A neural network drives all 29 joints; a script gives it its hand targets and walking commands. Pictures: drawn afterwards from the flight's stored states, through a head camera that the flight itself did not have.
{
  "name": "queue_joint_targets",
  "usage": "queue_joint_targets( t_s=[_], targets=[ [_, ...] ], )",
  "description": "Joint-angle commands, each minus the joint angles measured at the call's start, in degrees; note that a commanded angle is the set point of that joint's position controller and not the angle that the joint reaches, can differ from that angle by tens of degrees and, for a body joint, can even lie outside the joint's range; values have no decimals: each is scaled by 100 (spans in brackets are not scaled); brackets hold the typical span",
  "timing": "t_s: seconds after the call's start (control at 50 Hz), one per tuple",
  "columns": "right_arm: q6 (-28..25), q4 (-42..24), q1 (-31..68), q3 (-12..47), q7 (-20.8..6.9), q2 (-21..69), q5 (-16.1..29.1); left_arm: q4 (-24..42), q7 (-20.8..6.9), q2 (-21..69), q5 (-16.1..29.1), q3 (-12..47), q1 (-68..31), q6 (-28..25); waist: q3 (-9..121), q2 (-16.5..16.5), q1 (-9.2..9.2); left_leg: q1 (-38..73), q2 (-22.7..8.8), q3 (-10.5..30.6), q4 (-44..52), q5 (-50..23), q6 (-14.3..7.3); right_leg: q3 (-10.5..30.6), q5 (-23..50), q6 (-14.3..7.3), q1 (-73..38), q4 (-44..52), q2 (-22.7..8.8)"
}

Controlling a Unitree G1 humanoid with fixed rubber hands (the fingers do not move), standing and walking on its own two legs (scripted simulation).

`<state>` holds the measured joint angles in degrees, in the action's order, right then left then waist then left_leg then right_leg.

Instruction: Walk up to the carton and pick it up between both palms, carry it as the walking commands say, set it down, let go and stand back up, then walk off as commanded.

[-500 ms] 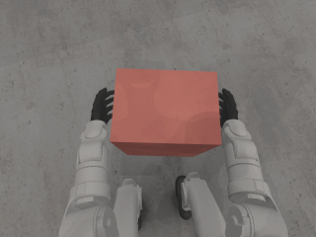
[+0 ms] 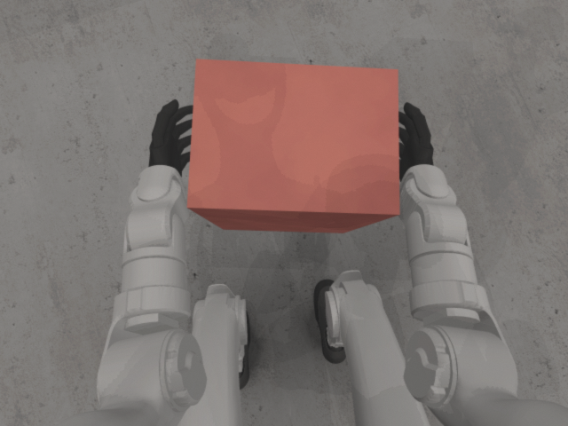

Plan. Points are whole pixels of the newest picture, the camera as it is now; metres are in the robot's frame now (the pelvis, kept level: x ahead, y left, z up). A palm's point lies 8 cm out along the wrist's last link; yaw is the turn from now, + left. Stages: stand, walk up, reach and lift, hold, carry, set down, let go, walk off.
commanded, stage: set down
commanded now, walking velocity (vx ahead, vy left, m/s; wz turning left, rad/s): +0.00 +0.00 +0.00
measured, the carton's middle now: (289, 169) +0.46 +0.00 -0.17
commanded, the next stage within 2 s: none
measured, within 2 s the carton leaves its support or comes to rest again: neither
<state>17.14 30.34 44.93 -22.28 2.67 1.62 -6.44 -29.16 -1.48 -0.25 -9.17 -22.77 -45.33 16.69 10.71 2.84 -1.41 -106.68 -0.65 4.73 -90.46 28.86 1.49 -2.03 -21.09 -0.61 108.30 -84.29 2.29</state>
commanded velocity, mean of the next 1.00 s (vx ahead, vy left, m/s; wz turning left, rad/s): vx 0.00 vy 0.00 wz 0.00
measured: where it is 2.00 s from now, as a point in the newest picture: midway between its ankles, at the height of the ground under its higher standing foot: (284, 348)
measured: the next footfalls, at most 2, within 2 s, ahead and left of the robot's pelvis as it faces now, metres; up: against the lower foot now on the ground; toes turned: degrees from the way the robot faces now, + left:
none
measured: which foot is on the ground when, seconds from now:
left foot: down 0.00-1.00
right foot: down 0.00-1.00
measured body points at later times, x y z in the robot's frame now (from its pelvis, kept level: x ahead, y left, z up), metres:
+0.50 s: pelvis -0.02 +0.00 -0.07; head +0.29 -0.01 +0.25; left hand +0.49 +0.16 -0.19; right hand +0.47 -0.17 -0.19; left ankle +0.07 +0.14 -0.52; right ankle +0.12 -0.11 -0.52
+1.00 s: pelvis -0.05 +0.00 -0.13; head +0.32 +0.00 +0.12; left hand +0.51 +0.16 -0.29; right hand +0.51 -0.17 -0.28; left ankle +0.07 +0.14 -0.52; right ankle +0.12 -0.11 -0.52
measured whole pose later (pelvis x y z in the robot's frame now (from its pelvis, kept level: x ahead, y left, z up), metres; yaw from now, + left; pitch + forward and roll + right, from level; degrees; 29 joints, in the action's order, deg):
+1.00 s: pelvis -0.05 +0.00 -0.13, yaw +0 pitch +30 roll -3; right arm 15.7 42.9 78.9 -16.4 7.6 -12.8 2.3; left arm -39.2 4.2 -15.0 -0.4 -15.6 -76.5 18.3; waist -28.6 2.1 -1.8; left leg -115.8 0.5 4.7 -117.9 32.4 2.1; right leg -1.7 -22.8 0.4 118.4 -110.7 2.6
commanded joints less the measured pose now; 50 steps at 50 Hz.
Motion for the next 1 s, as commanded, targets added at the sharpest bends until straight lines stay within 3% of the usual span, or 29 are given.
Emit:
queue_joint_targets(
  t_s=[0.0, 0.06, 0.08, 0.1, 0.14, 0.2, 0.22, 0.24, 0.4, 0.44, 0.46, 0.5, 0.56, 0.72, 0.8, 0.82, 0.86, 0.88, 0.94, 0.98],
  targets=[
    [-113, -459, 4113, 3136, -1295, 5036, 867, -173, -1103, 4869, 949, 3604, -4572, -60, 6144, 177, -241, 2015, 982, -662, 627, -972, -127, 37, 994, 196, -3741, -229, 662],
    [-87, -570, 4316, 3277, -1251, 4990, 929, -177, -1120, 4748, 1022, 3599, -4677, -62, 6274, -14, -221, 1807, 981, -688, 418, -960, -156, 41, 976, 222, -3742, -369, 654],
    [-127, -663, 4441, 3351, -1241, 5091, 1012, -56, -1102, 4715, 1065, 3684, -4816, -100, 6431, 41, -113, 1820, 991, -709, 341, -990, -147, 62, 1034, 225, -3711, -453, 644],
    [-123, -713, 4530, 3369, -1213, 4945, 1022, -82, -1102, 4702, 1102, 3679, -4911, -90, 6439, 19, -188, 1712, 986, -719, 280, -1007, -150, 54, 1059, 237, -3722, -497, 641],
    [-120, -814, 4585, 3486, -1164, 5011, 1101, -22, -1103, 4572, 1145, 3710, -4926, -99, 6611, 37, -73, 1673, 995, -764, 157, -1075, -152, 77, 1143, 252, -3770, -616, 633],
    [-125, -849, 4756, 3559, -1108, 4998, 1165, -48, -1109, 4469, 1189, 3675, -5064, -114, 6655, -90, -41, 1439, 997, -800, -8, -1018, -176, 95, 1118, 265, -3783, -726, 627],
    [-102, -768, 4799, 3500, -1083, 4912, 1118, -74, -1104, 4399, 1217, 3685, -5155, -98, 6558, -119, -121, 1377, 973, -760, -35, -917, -181, 62, 1020, 270, -3665, -787, 619],
    [-108, -728, 4875, 3461, -1081, 4839, 1132, -180, -1108, 4403, 1191, 3650, -5206, -83, 6438, 3, -82, 1309, 976, -818, -83, -827, -172, 74, 896, 255, -3513, -796, 608],
    [-72, -384, 5166, 3337, -1047, 4724, 1071, -432, -1162, 4226, 1148, 3466, -5523, -57, 6139, -95, -68, 793, 923, -845, -374, -461, -194, 20, 548, 230, -3203, -1071, 560],
    [-89, -395, 5271, 3402, -1054, 4745, 1120, -352, -1178, 4223, 1203, 3524, -5618, -75, 6210, -146, -118, 744, 911, -820, -475, -621, -201, 12, 729, 233, -3197, -1191, 538],
    [-122, -470, 5334, 3443, -1037, 4719, 1158, -333, -1182, 4156, 1196, 3532, -5630, -87, 6348, -54, -13, 760, 898, -852, -563, -636, -178, 45, 759, 220, -3258, -1255, 525],
    [-133, -511, 5473, 3527, -1042, 4661, 1230, -319, -1158, 4129, 1234, 3570, -5702, -100, 6513, -59, -5, 863, 892, -825, -660, -706, -188, 11, 812, 224, -3210, -1390, 514],
    [-158, -481, 5574, 3501, -1043, 4510, 1237, -354, -1153, 4058, 1245, 3566, -5872, -107, 6443, -31, -64, 741, 874, -830, -749, -728, -178, -37, 829, 215, -3057, -1514, 494],
    [-211, -909, 6285, 3921, -867, 4082, 1570, 71, -998, 3693, 1689, 3998, -6578, -175, 7903, -22, -138, 1448, 838, -879, -1311, -1028, -117, -89, 1173, 244, -3791, -2008, 411],
    [-244, -1376, 6543, 4167, -730, 4058, 1988, 845, -810, 3256, 2044, 4355, -7146, -190, 9553, 34, -44, 2265, 815, -939, -1653, -1419, -45, -94, 1700, 232, -4659, -2403, 405],
    [-229, -1226, 6487, 4147, -696, 4182, 2107, 1035, -732, 3029, 2038, 4305, -7370, -219, 9935, 106, 95, 2489, 811, -1026, -1731, -1484, -21, -58, 1783, 228, -4848, -2483, 411],
    [-160, -566, 6671, 3916, -693, 4299, 2194, 1037, -619, 2832, 2041, 4051, -7776, -344, 9790, -55, 301, 2638, 793, -1153, -1759, -1266, -83, -48, 1439, 268, -4764, -2522, 423],
    [-81, 294, 6528, 3569, -770, 4305, 1991, 242, -669, 2952, 1886, 3821, -7485, -331, 8465, -91, 281, 2022, 735, -1184, -1646, -725, -130, -3, 842, 208, -4160, -2464, 408],
    [-86, 1387, 6272, 2924, -1001, 4341, 1470, -945, -1052, 3506, 1545, 3397, -7061, -296, 5894, -171, 2, 568, 671, -1034, -1675, -17, -232, 36, 213, 118, -3096, -2411, 366],
    [-233, 1184, 6591, 2806, -1058, 4194, 1452, -1046, -1158, 3691, 1524, 3433, -7266, -298, 5827, 88, -171, 730, 650, -936, -1814, -127, -199, -66, 326, 132, -2852, -2542, 330]
  ],
)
